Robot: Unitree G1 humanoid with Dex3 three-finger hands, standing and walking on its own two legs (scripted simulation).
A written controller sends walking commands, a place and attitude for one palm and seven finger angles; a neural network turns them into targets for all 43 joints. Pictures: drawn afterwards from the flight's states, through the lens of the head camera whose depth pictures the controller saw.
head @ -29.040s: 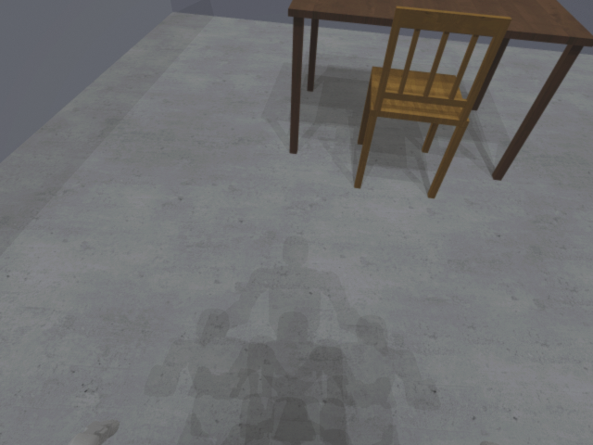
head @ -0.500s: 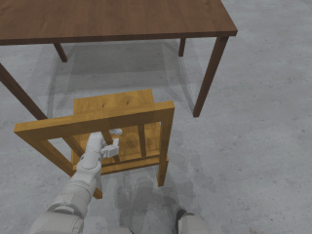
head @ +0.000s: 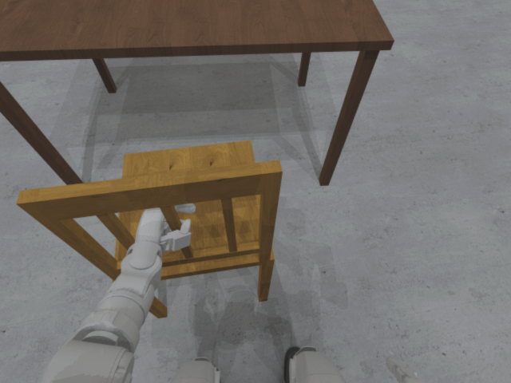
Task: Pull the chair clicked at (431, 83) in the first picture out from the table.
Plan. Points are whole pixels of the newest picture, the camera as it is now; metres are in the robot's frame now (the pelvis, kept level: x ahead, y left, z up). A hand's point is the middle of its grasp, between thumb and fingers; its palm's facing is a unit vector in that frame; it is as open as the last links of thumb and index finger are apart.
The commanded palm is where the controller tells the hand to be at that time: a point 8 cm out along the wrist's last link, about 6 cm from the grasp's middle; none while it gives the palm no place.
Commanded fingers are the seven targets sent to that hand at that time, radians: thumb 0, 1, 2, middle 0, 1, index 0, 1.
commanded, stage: step backward, pulling the chair out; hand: left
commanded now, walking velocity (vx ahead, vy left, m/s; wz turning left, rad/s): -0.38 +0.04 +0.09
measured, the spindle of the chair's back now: (179, 232) +0.38 +0.16 -0.10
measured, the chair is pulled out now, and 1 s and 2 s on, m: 0.31 0.39 0.62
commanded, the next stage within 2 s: stop walking, hand still on the chair in 1.66 s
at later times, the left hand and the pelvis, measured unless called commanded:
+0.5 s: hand (184, 240) +0.35 +0.14 -0.05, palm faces +0.05 -0.98 -0.20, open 5.2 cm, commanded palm +0.33 +0.19 -0.04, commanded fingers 0.00 0.90 0.90 -0.50 -1.45 -0.50 -1.45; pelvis -0.03 -0.01 +0.00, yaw +4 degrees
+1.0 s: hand (179, 275) +0.28 +0.13 -0.05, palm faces +0.01 -0.98 -0.19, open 5.2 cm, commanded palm +0.27 +0.19 -0.05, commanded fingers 0.00 0.90 0.90 -0.50 -1.45 -0.50 -1.45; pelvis -0.08 +0.00 +0.02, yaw +2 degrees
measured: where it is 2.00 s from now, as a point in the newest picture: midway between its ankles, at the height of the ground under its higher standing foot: outside the picture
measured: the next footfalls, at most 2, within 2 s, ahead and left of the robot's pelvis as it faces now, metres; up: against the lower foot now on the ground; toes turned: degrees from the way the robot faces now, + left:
left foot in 0.22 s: -0.02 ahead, +0.13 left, +0.00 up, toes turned +5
right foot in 0.82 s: -0.17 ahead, -0.12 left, +0.00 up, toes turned -2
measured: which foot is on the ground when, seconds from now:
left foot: down 0.00-0.06, up 0.08-0.20, down 0.22-1.00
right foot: down 0.00-0.64, up 0.66-0.80, down 0.82-1.00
